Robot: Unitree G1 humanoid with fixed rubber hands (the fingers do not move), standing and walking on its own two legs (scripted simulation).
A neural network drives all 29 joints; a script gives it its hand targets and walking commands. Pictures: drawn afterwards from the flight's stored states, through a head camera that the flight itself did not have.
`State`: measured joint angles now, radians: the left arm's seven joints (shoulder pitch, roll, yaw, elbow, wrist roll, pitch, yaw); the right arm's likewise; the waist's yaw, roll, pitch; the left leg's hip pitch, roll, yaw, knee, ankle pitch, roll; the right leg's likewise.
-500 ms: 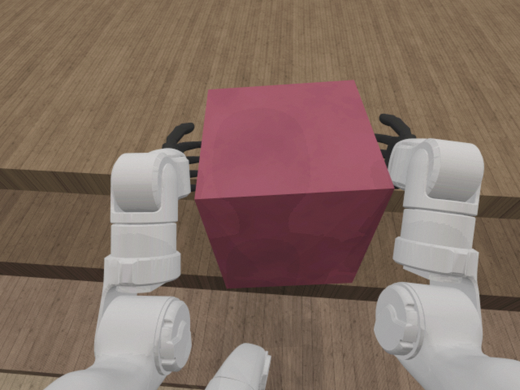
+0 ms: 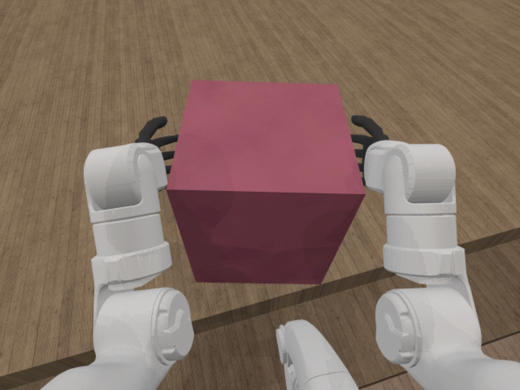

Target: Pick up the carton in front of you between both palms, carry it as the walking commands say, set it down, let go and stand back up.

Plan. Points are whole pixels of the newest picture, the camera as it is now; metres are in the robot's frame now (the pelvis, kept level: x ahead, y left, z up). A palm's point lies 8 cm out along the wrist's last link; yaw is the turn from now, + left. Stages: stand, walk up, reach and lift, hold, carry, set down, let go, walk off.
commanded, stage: carry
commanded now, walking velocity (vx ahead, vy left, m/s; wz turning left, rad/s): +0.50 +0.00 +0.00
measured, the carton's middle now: (261, 190) +0.40 -0.05 +0.09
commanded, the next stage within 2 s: none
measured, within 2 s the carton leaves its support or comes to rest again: neither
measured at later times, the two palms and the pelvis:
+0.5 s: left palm out of the picture +0.68 +0.16 +0.33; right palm out of the picture +0.73 -0.14 +0.33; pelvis +0.32 -0.04 +0.14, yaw +1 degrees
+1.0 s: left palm out of the picture +1.01 +0.17 +0.44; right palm out of the picture +0.99 -0.13 +0.44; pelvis +0.62 +0.03 +0.26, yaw -1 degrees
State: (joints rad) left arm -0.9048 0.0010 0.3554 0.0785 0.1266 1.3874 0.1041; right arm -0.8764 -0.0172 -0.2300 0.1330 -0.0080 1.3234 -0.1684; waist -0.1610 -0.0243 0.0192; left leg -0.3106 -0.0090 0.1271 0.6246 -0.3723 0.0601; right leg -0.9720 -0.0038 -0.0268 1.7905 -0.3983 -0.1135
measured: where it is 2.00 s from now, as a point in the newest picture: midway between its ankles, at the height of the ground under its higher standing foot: (216, 140)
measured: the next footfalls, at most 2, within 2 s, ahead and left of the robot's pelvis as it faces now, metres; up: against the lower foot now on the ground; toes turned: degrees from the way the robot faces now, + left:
right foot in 0.16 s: +0.33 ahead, -0.15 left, +0.13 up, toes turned -7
left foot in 0.66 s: +0.68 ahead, +0.12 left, +0.25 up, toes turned +7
